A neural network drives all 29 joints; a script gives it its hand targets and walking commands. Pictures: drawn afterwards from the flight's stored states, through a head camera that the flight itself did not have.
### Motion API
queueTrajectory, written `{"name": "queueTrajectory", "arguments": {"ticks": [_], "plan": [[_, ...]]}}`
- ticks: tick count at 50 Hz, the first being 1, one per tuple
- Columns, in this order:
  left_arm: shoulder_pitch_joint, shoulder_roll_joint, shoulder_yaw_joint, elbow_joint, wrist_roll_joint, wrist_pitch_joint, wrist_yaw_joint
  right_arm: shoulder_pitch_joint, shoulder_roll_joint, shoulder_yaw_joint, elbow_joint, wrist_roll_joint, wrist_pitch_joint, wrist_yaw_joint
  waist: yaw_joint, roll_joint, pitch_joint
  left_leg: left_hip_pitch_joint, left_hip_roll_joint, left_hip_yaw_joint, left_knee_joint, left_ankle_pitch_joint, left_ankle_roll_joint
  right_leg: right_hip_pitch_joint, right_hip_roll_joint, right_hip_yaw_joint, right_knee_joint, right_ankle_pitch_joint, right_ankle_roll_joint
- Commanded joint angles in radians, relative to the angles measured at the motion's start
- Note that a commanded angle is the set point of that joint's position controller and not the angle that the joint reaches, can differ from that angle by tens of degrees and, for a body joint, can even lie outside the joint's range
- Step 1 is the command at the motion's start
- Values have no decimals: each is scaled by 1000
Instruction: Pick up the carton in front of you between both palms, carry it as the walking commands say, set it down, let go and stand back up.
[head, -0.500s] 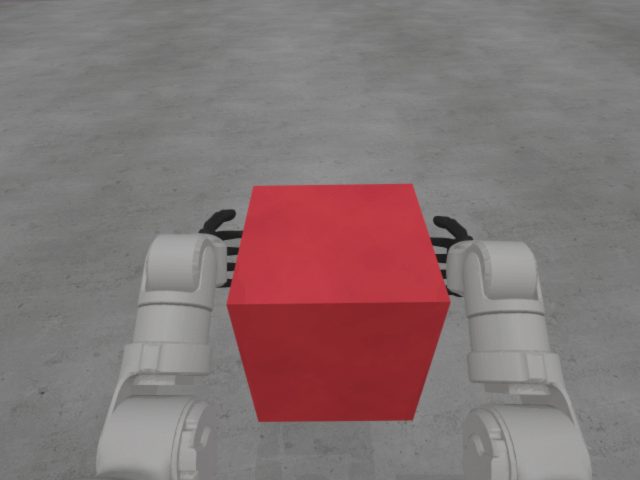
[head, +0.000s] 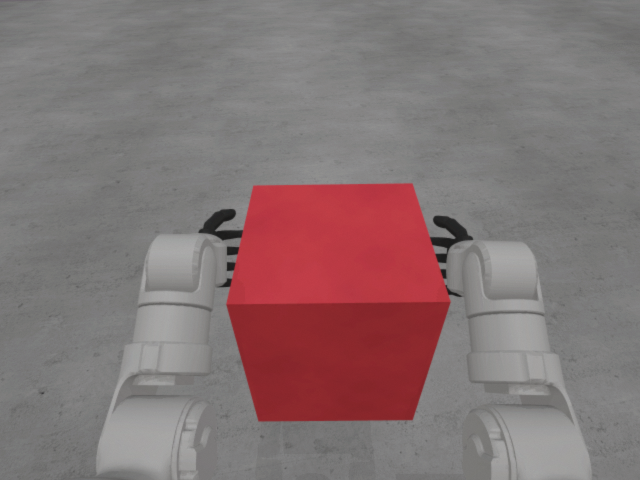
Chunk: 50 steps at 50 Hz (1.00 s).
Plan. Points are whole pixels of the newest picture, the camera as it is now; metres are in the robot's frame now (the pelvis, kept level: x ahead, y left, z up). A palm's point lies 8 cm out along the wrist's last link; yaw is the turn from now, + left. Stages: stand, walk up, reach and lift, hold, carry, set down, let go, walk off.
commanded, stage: carry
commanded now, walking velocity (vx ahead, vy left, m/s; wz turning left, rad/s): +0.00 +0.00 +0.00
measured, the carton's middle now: (334, 304) +0.35 +0.00 +0.05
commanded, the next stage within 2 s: none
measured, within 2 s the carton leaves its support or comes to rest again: neither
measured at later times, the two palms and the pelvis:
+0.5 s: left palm (186, 230) +0.41 +0.20 +0.13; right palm (411, 222) +0.42 -0.10 +0.14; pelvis +0.06 +0.03 -0.01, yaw +1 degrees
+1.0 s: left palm (233, 143) +0.68 +0.19 +0.11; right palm (394, 147) +0.68 -0.11 +0.10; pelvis +0.32 +0.03 -0.01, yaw +3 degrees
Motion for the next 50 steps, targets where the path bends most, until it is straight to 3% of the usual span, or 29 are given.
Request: {"name": "queueTrajectory", "arguments": {"ticks": [1,8,10,11,12,13,14,15,17,20,22,23,24,25,26,27,29,30,31,33,36,42,45,46,47,48,49,50], "plan": [[-733,-1128,-532,-112,-416,-15,-237,-757,1121,517,-135,408,-42,236,1,-3,-379,173,144,-124,-43,157,29,90,-166,132,-82,201,-15],[-734,-1128,-532,-111,-416,-15,-237,-757,1121,517,-136,408,-42,236,1,-2,-379,172,145,-124,-43,157,29,92,-166,132,-81,203,-16],[-733,-1125,-534,-112,-417,-16,-237,-764,1123,519,-137,408,-43,236,4,-13,-374,154,125,-114,-40,1,36,81,-162,139,-108,48,-29],[-730,-1124,-534,-110,-417,-16,-237,-770,1124,520,-136,408,-43,236,9,-30,-356,117,105,-102,-20,-137,42,76,-165,160,-136,-103,-46],[-731,-1123,-534,-108,-416,-17,-236,-770,1125,519,-129,408,-42,237,15,-62,-329,47,78,-81,24,-271,45,80,-183,219,-183,-278,-74],[-737,-1123,-533,-107,-415,-18,-235,-773,1124,519,-124,407,-43,237,26,-104,-287,-59,42,-48,96,-327,40,108,-228,311,-243,-406,-105],[-743,-1121,-532,-107,-413,-19,-234,-777,1121,518,-120,409,-44,239,42,-149,-240,-171,3,8,187,-298,30,154,-291,408,-293,-467,-142],[-743,-1120,-530,-107,-412,-22,-233,-780,1120,516,-115,411,-44,241,54,-155,-214,-238,23,15,254,-242,26,176,-347,472,-303,-443,-175],[-757,-1118,-540,-128,-415,-26,-229,-774,1117,511,-101,413,-47,244,69,-109,-211,-318,37,1,278,-243,22,244,-352,474,-284,-257,-199],[-780,-1122,-562,-167,-441,-30,-222,-746,1108,499,-94,404,-44,238,74,-130,-274,-257,11,39,217,-234,11,291,-304,347,-206,37,-170],[-779,-1128,-571,-175,-455,-30,-220,-710,1103,488,-83,390,-41,231,59,-138,-296,-129,-22,78,102,-189,6,240,-265,257,-145,93,-139],[-771,-1132,-572,-169,-461,-29,-219,-686,1101,481,-71,381,-40,228,34,-112,-312,15,-41,107,-14,-115,7,165,-232,184,-81,73,-110],[-751,-1143,-571,-154,-463,-29,-221,-660,1095,467,-53,369,-39,227,3,-70,-346,246,-24,79,-83,-69,19,16,-191,101,14,48,-69],[-730,-1154,-571,-128,-456,-29,-224,-625,1082,454,-30,354,-38,226,-29,64,-408,477,125,-145,-156,-187,63,-168,-133,8,219,-19,-17],[-740,-1150,-559,-118,-452,-24,-229,-615,1061,447,-17,335,-46,225,-55,313,-387,644,397,-605,-208,-146,194,-500,-6,-59,435,-242,41],[-772,-1158,-566,-107,-448,-27,-231,-641,1065,443,-45,335,-51,227,-62,235,-353,649,419,-660,-186,-89,249,-599,-37,22,556,-308,24],[-776,-1181,-575,-110,-454,-36,-234,-742,1091,488,-147,373,-64,230,-59,54,-323,577,366,-519,-139,53,223,-625,-86,42,628,-231,13],[-771,-1190,-578,-120,-456,-38,-232,-799,1108,520,-210,404,-68,230,-49,38,-323,544,341,-455,-149,68,195,-611,-103,44,611,-174,14],[-768,-1196,-584,-136,-462,-38,-228,-836,1120,545,-260,428,-71,228,-42,72,-325,524,303,-380,-164,99,170,-593,-109,29,593,-109,23],[-767,-1191,-596,-185,-469,-34,-212,-854,1124,569,-327,456,-68,220,-43,121,-345,514,269,-293,-193,213,159,-558,-106,4,550,-34,46],[-733,-1149,-604,-243,-450,-22,-183,-817,1104,593,-375,472,-51,212,-54,98,-347,566,256,-233,-200,374,160,-557,-95,-18,427,27,66],[-620,-1093,-599,-207,-364,-11,-178,-714,1093,604,-289,445,-33,245,-50,139,-298,608,204,-92,-184,659,99,-410,-34,-105,53,224,32],[-621,-1095,-613,-210,-366,-12,-192,-694,1104,606,-268,430,-39,258,-34,175,-328,565,186,-15,-79,901,51,-129,27,-176,-126,298,5],[-603,-1102,-615,-207,-367,-12,-198,-680,1106,607,-268,427,-38,260,-9,174,-386,502,178,30,43,885,21,73,31,-191,-188,323,0],[-585,-1108,-614,-209,-367,-13,-205,-667,1110,614,-271,426,-38,263,14,126,-445,359,161,47,192,703,0,304,-31,-144,-194,310,-9],[-555,-1104,-604,-209,-364,-12,-213,-657,1112,623,-275,423,-36,267,29,-4,-522,144,136,24,387,298,-15,532,-255,138,-142,263,-43],[-541,-1086,-603,-194,-348,-16,-216,-633,1160,625,-270,416,-28,269,24,-249,-573,-235,-23,-4,648,-305,-45,798,-501,573,-190,247,-211],[-490,-1122,-611,-204,-359,-18,-222,-616,1149,626,-288,407,-27,270,34,-217,-539,-328,7,-87,745,-302,-22,760,-472,591,-228,211,-222]]}}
